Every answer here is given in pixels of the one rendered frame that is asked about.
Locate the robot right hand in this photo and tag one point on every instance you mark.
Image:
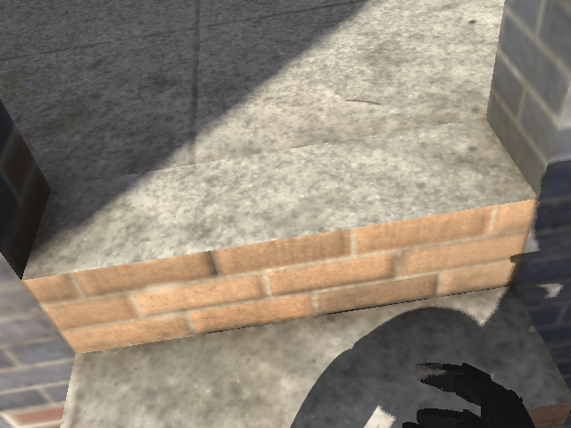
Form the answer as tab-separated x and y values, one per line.
500	408

